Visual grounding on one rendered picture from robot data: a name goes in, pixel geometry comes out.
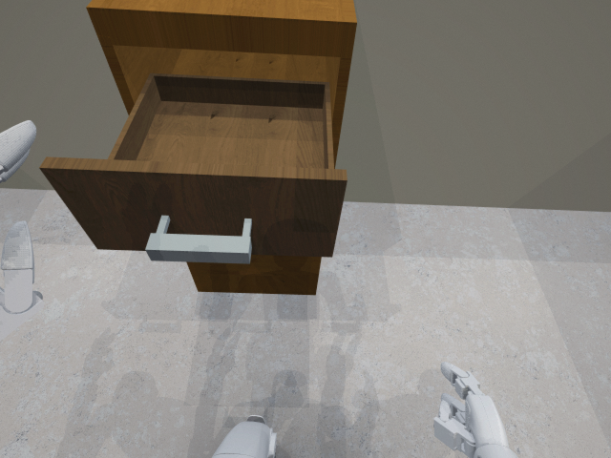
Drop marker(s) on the cabinet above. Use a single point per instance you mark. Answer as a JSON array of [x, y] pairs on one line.
[[304, 40]]

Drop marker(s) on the robot right hand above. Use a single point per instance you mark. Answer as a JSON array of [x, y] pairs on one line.
[[470, 426]]

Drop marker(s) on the drawer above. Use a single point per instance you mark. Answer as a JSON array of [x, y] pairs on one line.
[[209, 152]]

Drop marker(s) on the robot left thigh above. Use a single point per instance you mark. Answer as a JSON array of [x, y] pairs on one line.
[[248, 440]]

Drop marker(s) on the robot left hand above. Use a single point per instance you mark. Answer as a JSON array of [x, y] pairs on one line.
[[17, 301]]

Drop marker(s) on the handle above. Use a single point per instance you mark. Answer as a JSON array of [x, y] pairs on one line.
[[199, 248]]

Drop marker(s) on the robot left shin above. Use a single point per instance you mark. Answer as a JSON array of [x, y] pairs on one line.
[[256, 418]]

